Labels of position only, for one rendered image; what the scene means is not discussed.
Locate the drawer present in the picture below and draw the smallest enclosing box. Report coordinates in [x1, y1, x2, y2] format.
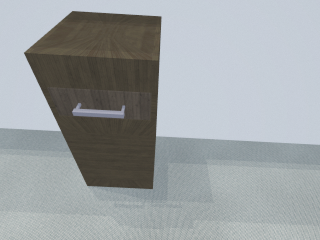
[47, 87, 152, 120]

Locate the cabinet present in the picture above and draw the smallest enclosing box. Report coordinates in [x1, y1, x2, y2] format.
[24, 11, 162, 189]

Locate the handle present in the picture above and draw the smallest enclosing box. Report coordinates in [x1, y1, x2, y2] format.
[72, 103, 125, 119]

